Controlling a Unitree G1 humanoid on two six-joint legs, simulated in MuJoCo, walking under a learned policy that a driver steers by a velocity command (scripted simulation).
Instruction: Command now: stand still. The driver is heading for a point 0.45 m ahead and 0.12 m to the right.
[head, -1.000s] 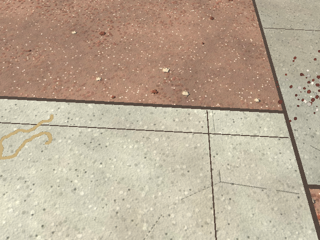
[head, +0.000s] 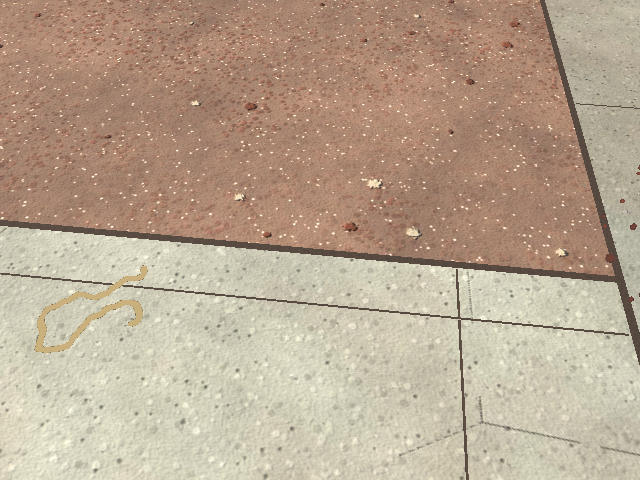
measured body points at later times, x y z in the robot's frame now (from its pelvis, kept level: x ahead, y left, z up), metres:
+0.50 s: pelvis +0.00 +0.00 +0.00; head +0.01 +0.00 +0.45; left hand +0.03 +0.25 -0.15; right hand +0.00 -0.25 -0.15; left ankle -0.04 +0.12 -0.74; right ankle +0.03 -0.15 -0.74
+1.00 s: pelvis +0.08 -0.04 +0.00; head +0.08 -0.06 +0.45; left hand +0.04 +0.21 -0.14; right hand +0.10 -0.30 -0.15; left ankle +0.00 +0.10 -0.65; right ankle +0.03 -0.13 -0.74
